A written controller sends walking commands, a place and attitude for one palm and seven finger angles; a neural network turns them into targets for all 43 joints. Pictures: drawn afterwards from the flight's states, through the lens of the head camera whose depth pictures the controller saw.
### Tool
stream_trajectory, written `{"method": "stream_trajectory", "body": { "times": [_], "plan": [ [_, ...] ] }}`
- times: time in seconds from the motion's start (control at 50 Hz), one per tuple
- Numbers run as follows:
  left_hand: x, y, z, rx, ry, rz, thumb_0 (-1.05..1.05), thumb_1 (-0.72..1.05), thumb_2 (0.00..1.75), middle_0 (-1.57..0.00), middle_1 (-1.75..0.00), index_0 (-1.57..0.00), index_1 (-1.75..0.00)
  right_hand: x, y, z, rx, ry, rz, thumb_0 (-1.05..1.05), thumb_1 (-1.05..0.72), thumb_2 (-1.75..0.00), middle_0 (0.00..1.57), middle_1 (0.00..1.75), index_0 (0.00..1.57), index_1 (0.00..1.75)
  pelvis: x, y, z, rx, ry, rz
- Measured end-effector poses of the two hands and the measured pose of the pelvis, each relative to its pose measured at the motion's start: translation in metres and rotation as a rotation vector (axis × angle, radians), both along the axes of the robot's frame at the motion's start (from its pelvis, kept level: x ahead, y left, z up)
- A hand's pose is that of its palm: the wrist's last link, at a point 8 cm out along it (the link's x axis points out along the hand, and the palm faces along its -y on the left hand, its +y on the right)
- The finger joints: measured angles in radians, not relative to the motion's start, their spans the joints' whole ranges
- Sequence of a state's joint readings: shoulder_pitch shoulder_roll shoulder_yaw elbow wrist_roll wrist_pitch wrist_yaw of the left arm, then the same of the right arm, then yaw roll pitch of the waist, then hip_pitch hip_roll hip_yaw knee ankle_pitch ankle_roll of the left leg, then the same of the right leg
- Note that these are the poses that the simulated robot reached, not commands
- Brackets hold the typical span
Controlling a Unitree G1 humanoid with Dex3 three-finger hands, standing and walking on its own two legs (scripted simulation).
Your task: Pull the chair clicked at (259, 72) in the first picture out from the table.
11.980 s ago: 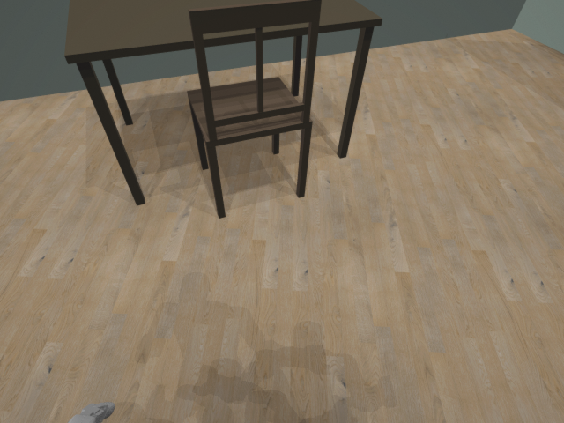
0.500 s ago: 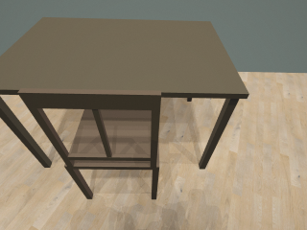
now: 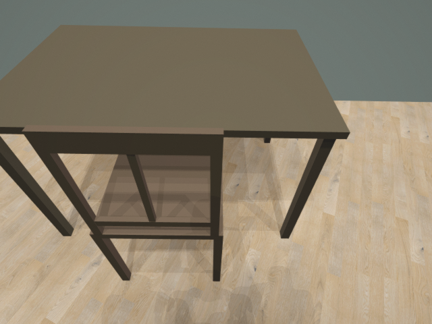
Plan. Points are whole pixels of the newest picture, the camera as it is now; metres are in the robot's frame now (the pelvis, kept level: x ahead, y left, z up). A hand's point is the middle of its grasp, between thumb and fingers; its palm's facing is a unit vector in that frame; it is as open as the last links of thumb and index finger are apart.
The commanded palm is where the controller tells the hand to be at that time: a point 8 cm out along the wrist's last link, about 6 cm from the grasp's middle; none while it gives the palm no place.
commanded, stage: look again from close up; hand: left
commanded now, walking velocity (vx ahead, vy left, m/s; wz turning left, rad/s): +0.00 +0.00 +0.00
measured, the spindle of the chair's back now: (143, 190) +0.45 +0.23 -0.10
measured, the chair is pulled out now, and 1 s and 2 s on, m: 0.00 0.00 0.00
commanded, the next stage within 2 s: raise the hand toward the chair's back in 0.32 s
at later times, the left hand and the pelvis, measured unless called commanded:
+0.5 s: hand out of the picture +0.01 +0.17 -0.15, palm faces +0.14 -0.97 -0.22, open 7.2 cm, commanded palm +0.10 +0.20 -0.08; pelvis -0.01 -0.01 +0.00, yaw +0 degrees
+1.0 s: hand out of the picture +0.12 +0.19 -0.08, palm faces +0.23 -0.97 -0.08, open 10.5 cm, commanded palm +0.11 +0.22 -0.06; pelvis -0.04 -0.02 -0.12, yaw +3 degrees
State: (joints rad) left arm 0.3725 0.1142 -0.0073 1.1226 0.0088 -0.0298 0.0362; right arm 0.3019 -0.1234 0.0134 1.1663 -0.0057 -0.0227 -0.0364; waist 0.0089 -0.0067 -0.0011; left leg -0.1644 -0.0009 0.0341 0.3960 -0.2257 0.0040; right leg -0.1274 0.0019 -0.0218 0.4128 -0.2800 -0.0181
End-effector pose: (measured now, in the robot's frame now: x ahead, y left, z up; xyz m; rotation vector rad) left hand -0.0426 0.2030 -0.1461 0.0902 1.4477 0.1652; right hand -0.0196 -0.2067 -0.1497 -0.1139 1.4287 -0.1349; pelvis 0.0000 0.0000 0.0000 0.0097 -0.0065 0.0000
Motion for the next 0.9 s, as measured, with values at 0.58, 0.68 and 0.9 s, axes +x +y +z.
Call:
{"method": "stream_trajectory", "body": {
  "times": [0.58, 0.68, 0.9],
  "plan": [
    [0.120, 0.038, 0.076, 0.171, -0.613, 0.022, 0.05, 0.94, 0.88, -0.19, -0.29, -0.20, -0.30, 0.051, -0.050, 0.012, -0.107, -0.376, 0.045, 0.02, -0.92, -0.90, 0.20, 0.30, 0.21, 0.30, -0.016, -0.007, -0.011, 0.002, 0.047, 0.030],
    [0.217, 0.013, 0.120, 0.074, -1.176, -0.053, 0.03, 0.83, 0.85, -0.18, -0.27, -0.18, -0.28, 0.109, -0.078, 0.023, -0.180, -0.656, 0.116, 0.02, -0.91, -0.90, 0.20, 0.30, 0.21, 0.30, -0.026, -0.010, -0.038, 0.005, 0.169, 0.033],
    [0.157, 0.000, 0.058, -0.040, -1.264, -0.089, 0.01, 0.55, 0.74, -0.17, -0.24, -0.17, -0.25, 0.216, -0.054, 0.008, -0.110, -0.922, 0.237, 0.01, -0.91, -0.90, 0.20, 0.30, 0.20, 0.30, -0.034, -0.018, -0.105, 0.017, 0.258, 0.013]
  ]
}}
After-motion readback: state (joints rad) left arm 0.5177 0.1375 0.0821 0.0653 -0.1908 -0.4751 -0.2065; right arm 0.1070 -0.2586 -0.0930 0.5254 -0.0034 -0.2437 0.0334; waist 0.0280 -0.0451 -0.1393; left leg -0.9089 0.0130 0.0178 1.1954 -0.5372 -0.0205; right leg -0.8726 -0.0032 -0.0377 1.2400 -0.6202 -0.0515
